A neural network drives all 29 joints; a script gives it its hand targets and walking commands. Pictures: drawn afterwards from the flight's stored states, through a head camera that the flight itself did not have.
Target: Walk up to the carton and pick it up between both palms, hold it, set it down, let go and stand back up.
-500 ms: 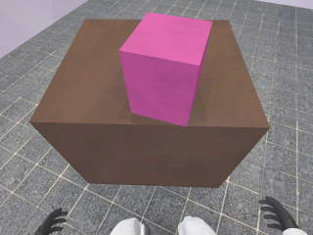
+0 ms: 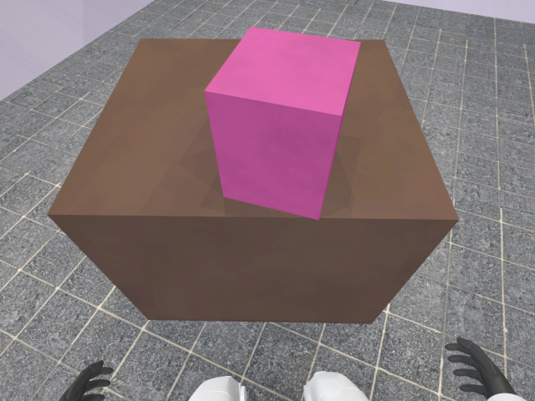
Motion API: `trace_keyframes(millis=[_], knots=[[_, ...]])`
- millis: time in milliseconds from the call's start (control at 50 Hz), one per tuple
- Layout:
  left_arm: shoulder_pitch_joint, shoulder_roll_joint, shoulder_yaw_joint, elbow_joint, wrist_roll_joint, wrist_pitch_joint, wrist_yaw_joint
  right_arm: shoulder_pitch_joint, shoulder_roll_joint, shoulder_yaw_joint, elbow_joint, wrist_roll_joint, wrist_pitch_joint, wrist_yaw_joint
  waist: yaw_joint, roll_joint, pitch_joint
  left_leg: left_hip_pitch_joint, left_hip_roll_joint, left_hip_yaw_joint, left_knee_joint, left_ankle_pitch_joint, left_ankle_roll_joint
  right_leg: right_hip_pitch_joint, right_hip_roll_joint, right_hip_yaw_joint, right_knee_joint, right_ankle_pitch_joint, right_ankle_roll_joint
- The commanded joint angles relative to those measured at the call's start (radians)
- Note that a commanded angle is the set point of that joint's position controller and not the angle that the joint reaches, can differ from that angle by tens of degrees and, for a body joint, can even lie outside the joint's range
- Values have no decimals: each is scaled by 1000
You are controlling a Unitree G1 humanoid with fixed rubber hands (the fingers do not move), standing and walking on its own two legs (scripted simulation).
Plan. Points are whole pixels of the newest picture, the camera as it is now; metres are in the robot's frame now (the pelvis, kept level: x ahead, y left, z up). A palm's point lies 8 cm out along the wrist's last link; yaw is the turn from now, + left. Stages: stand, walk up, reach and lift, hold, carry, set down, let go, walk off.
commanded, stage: walk up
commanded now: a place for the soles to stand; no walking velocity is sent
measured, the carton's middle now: (285, 126) +0.56 -0.02 +0.07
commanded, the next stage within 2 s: none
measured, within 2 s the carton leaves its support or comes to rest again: neither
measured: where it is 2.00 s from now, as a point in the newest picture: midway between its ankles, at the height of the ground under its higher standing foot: outside the picture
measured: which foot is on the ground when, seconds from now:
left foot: down 0.00-1.00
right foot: down 0.00-1.00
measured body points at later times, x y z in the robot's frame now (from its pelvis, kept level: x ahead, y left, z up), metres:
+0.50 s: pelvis +0.00 +0.00 +0.00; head +0.03 +0.00 +0.45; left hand +0.13 +0.31 -0.09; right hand +0.14 -0.32 -0.08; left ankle +0.03 +0.10 -0.70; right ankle +0.03 -0.13 -0.69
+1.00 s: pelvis +0.00 +0.00 +0.00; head +0.03 -0.01 +0.45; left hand +0.14 +0.30 -0.09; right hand +0.13 -0.33 -0.08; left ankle +0.03 +0.10 -0.69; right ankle +0.03 -0.13 -0.70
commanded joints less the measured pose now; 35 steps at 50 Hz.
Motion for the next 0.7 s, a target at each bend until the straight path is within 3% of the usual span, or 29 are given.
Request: trace_keyframes(millis=[0, 20, 60, 80, 100, 120, 140, 180, 220, 240, 260, 280, 300, 320, 340, 400, 440, 460, 480, 500, 520, 540, 560, 600, 620, 640, 660, 680], knots=[[94, 242, 96, 5, 14, -26, 2, 0, -251, -110, -5, -32, -38, 2, -24, 115, -133, 173, 349, -336, -419, 321, 190, -184, -52, -51, 31, -118, -24], [113, 238, 95, 4, 16, -31, 1, 6, -256, -110, -7, -30, -35, 3, -20, 125, -160, 179, 337, -294, -372, 403, 183, -142, -56, -73, -42, -85, -27], [174, 226, 99, 27, 17, -44, 3, -49, -238, -102, -23, -21, -25, 9, 29, 90, -200, 87, 268, -180, -241, 434, 135, 43, -33, -83, -257, 126, -49], [198, 239, 107, 34, 22, -55, 8, -62, -213, -94, -34, -18, -20, 11, 42, 39, -224, 35, 209, -124, -127, 413, 84, 118, -33, 6, -329, 293, -76], [217, 295, 125, 39, 32, -62, 16, -65, -179, -88, -55, -14, -15, 11, 39, -97, -262, -69, 124, -62, 64, 335, 28, 179, -154, 291, -379, 423, -131], [182, 356, 134, 25, 28, -61, 18, -88, -144, -81, -68, -5, -2, 9, 34, -183, -233, -188, -12, -109, 106, -63, -11, 156, -273, 613, -443, 454, -239], [176, 377, 134, 15, 25, -57, 14, -102, -179, -88, -67, -9, 4, 3, 38, -166, -193, -211, -26, -143, 128, -289, -6, 138, -326, 687, -461, 384, -314], [131, 362, 128, 11, 26, -50, 19, -95, -198, -91, -47, -17, 0, 6, 30, -145, -130, -229, -8, -159, 91, -274, -5, 114, -299, 651, -447, 346, -310], [68, 315, 110, -7, 25, -42, 18, -31, -189, -96, -17, -15, -10, 7, -14, -151, -139, -104, 0, -142, -43, -93, 3, 26, -244, 547, -405, 405, -248], [23, 296, 102, -15, 24, -37, 14, 13, -190, -99, -1, -16, -19, 8, -47, -137, -161, 34, 6, -140, -141, 10, 13, -74, -203, 464, -364, 359, -208], [-23, 256, 88, -30, 23, -32, 10, 50, -213, -108, 11, -26, -30, 7, -76, -74, -175, 169, 61, -235, -254, 12, 33, -208, -135, 347, -263, 327, -148], [-56, 197, 74, -42, 18, -31, 6, 100, -266, -124, 25, -34, -41, 4, -113, 51, -180, 301, 195, -393, -422, -80, 74, -368, -27, 148, -60, 256, -68], [-18, 187, 72, -33, 16, -23, 12, 106, -312, -134, 24, -29, -47, 1, -95, 134, -159, 268, 399, -578, -573, -56, 135, -390, 46, 3, 72, -49, -28], [4, 255, 88, -13, 18, -16, 17, 67, -309, -133, 22, -27, -45, 7, -66, 54, -124, 185, 433, -574, -573, -46, 181, -324, -7, 28, 135, -114, -21], [44, 259, 91, 0, 12, -16, 13, 22, -285, -126, 13, -26, -43, 7, -38, 41, -101, 144, 411, -510, -556, 1, 186, -278, -21, 11, 141, -105, -20], [98, 248, 95, 11, 15, -26, 0, -4, -258, -110, -4, -33, -40, 2, -21, 116, -128, 143, 346, -338, -439, 234, 181, -175, -53, -49, 26, -97, -23], [126, 236, 97, 14, 18, -34, -1, -9, -259, -107, -12, -28, -35, 6, -5, 115, -166, 133, 313, -258, -343, 353, 168, -77, -49, -88, -125, -16, -35], [162, 231, 100, 27, 18, -42, 1, -39, -251, -103, -20, -23, -29, 9, 24, 98, -182, 70, 277, -201, -275, 356, 141, 29, -36, -86, -238, 92, -48], [183, 241, 105, 34, 22, -52, 5, -54, -226, -94, -29, -20, -24, 11, 36, 54, -206, 24, 222, -140, -176, 344, 95, 99, -28, -15, -313, 242, -71], [197, 286, 120, 39, 31, -59, 12, -49, -192, -87, -42, -16, -19, 11, 33, -58, -240, -51, 151, -83, -9, 309, 46, 159, -111, 206, -361, 368, -112], [172, 341, 129, 25, 31, -63, 16, -78, -149, -79, -61, -8, -8, 11, 25, -165, -221, -164, 18, -91, 78, 33, -5, 131, -245, 554, -432, 389, -212], [158, 374, 132, 18, 23, -57, 12, -85, -174, -86, -60, -7, -1, 5, 31, -179, -190, -191, -28, -130, 94, -243, -6, 116, -304, 672, -462, 336, -299], [148, 373, 129, 19, 26, -54, 13, -91, -196, -89, -54, -13, -1, 5, 32, -159, -151, -216, -23, -152, 102, -294, -3, 112, -311, 698, -466, 292, -316], [87, 344, 116, 3, 25, -46, 18, -57, -197, -92, -27, -17, -10, 6, 5, -147, -126, -160, -9, -150, -12, -173, 4, 55, -261, 610, -424, 330, -279], [44, 311, 102, -5, 25, -41, 15, -11, -190, -94, -8, -16, -19, 8, -29, -148, -141, -31, 2, -143, -109, -43, 11, -42, -219, 520, -388, 346, -232], [-8, 273, 90, -18, 24, -36, 12, 31, -197, -100, 8, -22, -31, 8, -60, -103, -152, 105, 32, -191, -208, 21, 24, -158, -163, 406, -315, 351, -177], [-47, 221, 75, -32, 20, -33, 7, 88, -238, -115, 23, -32, -41, 6, -101, -11, -177, 264, 136, -318, -337, -9, 58, -319, -79, 236, -164, 319, -97], [-36, 177, 67, -36, 13, -29, 8, 123, -301, -131, 26, -33, -52, 2, -107, 128, -184, 282, 332, -519, -523, -45, 120, -360, 35, 34, 61, 142, -37]])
